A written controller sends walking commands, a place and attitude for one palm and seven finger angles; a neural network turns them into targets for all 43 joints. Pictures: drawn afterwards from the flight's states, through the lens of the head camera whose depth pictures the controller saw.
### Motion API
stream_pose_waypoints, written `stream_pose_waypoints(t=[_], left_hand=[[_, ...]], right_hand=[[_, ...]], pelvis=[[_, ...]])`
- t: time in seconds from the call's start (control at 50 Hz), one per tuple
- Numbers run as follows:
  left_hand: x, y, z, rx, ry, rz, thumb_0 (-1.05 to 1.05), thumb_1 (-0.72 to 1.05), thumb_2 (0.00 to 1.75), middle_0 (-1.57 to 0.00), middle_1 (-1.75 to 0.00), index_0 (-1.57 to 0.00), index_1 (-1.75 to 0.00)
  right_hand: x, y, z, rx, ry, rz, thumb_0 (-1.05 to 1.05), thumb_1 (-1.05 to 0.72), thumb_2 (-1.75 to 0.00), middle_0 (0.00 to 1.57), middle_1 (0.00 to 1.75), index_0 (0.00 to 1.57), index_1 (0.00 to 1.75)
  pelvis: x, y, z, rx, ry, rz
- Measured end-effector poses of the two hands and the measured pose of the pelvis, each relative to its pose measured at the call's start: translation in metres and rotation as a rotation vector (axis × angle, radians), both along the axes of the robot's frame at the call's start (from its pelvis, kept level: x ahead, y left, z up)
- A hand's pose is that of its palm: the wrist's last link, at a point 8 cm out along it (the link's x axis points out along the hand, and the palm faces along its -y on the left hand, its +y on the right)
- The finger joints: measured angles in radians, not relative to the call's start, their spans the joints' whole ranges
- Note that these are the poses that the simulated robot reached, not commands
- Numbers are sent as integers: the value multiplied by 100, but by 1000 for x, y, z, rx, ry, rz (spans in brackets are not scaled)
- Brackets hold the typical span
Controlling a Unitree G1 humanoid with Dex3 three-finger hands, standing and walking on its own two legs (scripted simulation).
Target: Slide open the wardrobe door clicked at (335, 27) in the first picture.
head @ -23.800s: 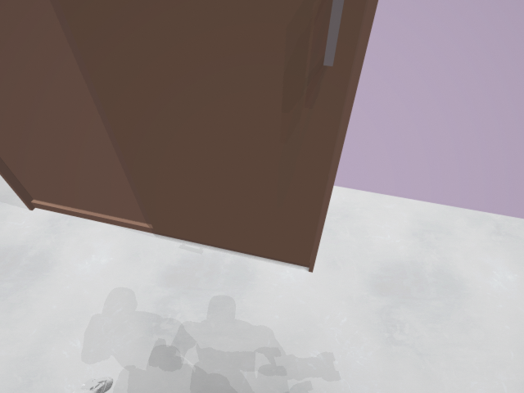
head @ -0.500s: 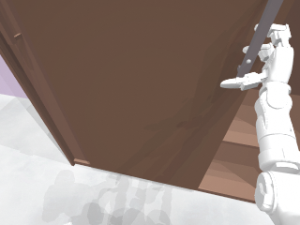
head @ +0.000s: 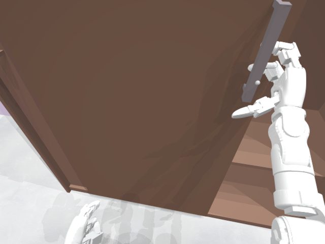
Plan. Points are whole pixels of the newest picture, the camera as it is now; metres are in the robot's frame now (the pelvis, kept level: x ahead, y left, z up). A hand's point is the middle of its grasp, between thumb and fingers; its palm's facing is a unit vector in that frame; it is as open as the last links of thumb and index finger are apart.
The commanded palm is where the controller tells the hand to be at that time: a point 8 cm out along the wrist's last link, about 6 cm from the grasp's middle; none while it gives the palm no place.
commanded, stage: slip the hand off the handle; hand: right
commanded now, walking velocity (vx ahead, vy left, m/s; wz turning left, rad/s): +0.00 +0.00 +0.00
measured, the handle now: (260, 56) +0.44 -0.18 +0.28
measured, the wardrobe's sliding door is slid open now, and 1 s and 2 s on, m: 0.54 0.54 0.54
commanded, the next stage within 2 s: draw the hand back to the body in 0.98 s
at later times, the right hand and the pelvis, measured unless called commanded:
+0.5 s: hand (295, 99) +0.35 -0.23 +0.24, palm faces +0.20 +0.98 -0.06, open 14.7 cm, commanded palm +0.31 -0.27 +0.23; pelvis +0.01 +0.01 +0.00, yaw -1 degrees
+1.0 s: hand (305, 131) +0.26 -0.21 +0.24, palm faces +0.24 +0.97 -0.08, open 14.7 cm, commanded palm +0.23 -0.25 +0.23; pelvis +0.00 +0.02 +0.00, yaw -2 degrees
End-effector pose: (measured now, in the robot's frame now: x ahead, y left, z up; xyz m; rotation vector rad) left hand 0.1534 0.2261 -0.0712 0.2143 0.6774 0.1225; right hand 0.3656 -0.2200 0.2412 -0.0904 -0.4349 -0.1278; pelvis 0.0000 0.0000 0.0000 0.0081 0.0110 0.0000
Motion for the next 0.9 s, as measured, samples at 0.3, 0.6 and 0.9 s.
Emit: stream_pose_waypoints(t=[0.3, 0.6, 0.9], left_hand=[[-14, 22, -12, 32, 114, 36, 1, 90, 89, -21, -30, -20, -30], [2, 21, -6, 14, 20, 5, 1, 90, 89, -20, -30, -20, -30], [46, -14, 15, -29, -136, -139, 1, 90, 89, -21, -30, -20, -30]], right_hand=[[-20, -69, -2, 0, 29, -157, -1, 56, -20, 35, 118, 26, 115], [-69, -55, -7, 6, -19, -88, -1, 56, -20, 26, 115, 26, 115], [-124, -37, -2, -25, -36, -90, -1, 56, -20, 25, 115, 26, 115]], pelvis=[[10, 9, 1, 3, 1, -14], [8, 9, -1, -2, -20, -13], [0, 15, 0, -2, -65, -45]])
